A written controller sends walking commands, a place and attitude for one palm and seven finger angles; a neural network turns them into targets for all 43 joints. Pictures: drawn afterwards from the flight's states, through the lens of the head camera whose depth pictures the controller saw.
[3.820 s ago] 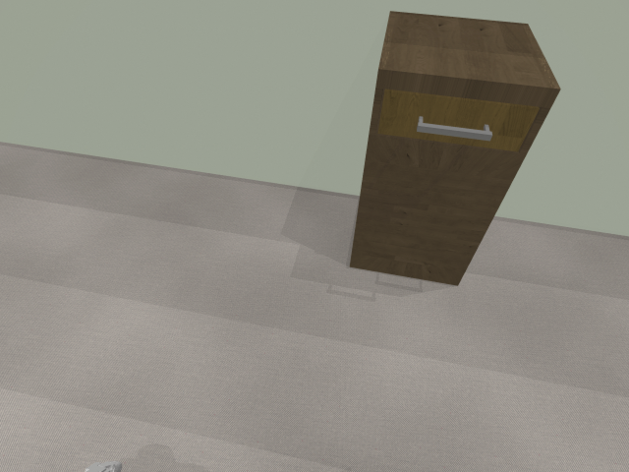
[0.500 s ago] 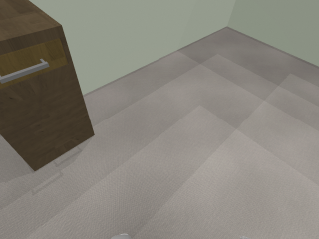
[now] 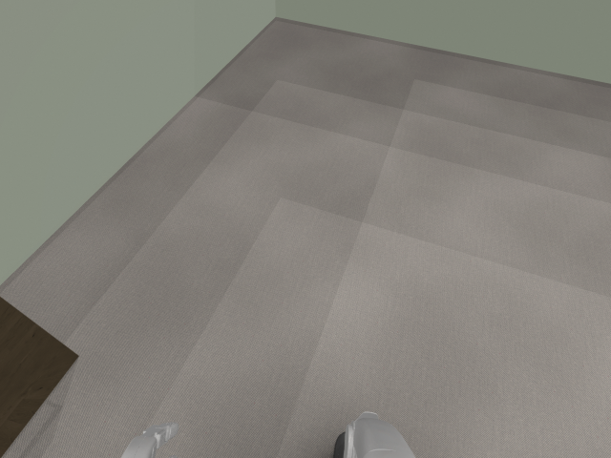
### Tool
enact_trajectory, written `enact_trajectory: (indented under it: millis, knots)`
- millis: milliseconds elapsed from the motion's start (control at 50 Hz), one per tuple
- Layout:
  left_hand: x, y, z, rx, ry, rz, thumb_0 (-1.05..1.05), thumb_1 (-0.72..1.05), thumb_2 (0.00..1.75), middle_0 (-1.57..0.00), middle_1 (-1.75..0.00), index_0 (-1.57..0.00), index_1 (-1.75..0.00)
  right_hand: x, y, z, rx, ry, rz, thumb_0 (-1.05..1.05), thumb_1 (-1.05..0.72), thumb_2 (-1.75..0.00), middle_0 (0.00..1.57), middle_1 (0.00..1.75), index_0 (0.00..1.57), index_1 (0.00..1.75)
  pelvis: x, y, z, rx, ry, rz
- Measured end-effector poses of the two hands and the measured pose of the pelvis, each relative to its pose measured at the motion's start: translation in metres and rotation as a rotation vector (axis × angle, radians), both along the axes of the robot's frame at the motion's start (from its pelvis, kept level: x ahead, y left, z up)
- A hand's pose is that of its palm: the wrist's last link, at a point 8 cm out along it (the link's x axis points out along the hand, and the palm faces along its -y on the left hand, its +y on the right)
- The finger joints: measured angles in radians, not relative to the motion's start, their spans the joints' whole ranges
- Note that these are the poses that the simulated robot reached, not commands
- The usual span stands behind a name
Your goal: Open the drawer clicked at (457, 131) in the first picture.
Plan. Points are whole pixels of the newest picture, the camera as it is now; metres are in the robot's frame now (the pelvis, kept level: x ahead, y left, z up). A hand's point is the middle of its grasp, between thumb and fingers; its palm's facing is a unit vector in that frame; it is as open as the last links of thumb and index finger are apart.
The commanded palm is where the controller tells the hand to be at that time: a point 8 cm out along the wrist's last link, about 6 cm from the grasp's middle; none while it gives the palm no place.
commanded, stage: walk to a spot facing it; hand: left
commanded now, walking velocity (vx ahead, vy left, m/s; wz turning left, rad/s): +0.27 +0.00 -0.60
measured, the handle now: out of the picture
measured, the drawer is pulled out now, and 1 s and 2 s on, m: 0.00 0.00 0.00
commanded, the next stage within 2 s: turn to face it in 0.16 s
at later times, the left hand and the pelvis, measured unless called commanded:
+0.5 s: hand (208, 389) +0.25 +0.15 -0.17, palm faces -0.07 -0.98 -0.20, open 7.3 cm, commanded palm none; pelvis +0.18 -0.02 +0.00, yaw -7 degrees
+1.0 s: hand (182, 370) +0.28 +0.20 -0.16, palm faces +0.14 -0.96 -0.25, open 7.4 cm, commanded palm none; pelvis +0.20 -0.02 +0.00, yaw +7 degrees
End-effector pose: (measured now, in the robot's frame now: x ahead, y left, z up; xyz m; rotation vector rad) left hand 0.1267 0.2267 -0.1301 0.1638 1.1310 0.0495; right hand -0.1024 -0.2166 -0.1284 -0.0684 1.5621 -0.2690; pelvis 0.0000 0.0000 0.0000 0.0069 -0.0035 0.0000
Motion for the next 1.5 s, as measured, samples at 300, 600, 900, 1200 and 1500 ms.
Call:
enact_trajectory:
  millis: [300,600,900,1200,1500]
  knots:
    - [0.112,-0.043,0.002,0.076,0.024,-0.113,0.00,0.92,0.89,-0.20,-0.30,-0.20,-0.30,0.225,-0.065,-0.011,-0.049,-0.329,-0.050,0.01,-0.91,-0.90,0.20,0.30,0.20,0.30,0.116,-0.040,-0.002,0.003,0.002,-0.171]
    - [0.117,-0.012,-0.030,-0.002,0.122,0.076,0.00,0.91,0.89,-0.20,-0.30,-0.20,-0.30,0.370,-0.021,0.001,-0.039,-0.389,0.145,0.00,-0.91,-0.90,0.20,0.30,0.20,0.30,0.202,-0.008,-0.007,-0.041,-0.024,-0.070]
    - [0.123,0.023,-0.007,0.064,0.134,0.166,0.01,0.91,0.89,-0.20,-0.30,-0.20,-0.30,0.354,-0.029,0.007,-0.052,-0.262,0.169,0.00,-0.91,-0.90,0.20,0.30,0.20,0.30,0.204,-0.003,0.005,-0.042,0.032,0.051]
    - [0.097,-0.022,0.028,0.146,-0.003,0.309,0.00,0.91,0.89,-0.20,-0.30,-0.20,-0.30,0.380,-0.093,-0.009,0.008,-0.250,0.311,0.01,-0.91,-0.90,0.20,0.30,0.20,0.30,0.190,-0.060,0.006,0.013,0.015,0.253]
    - [-0.024,-0.035,-0.005,0.049,0.179,0.577,0.00,0.91,0.89,-0.20,-0.30,-0.20,-0.30,0.485,-0.025,0.000,0.014,-0.315,0.666,0.01,-0.91,-0.90,0.19,0.30,0.20,0.30,0.184,-0.044,-0.002,0.016,0.029,0.480]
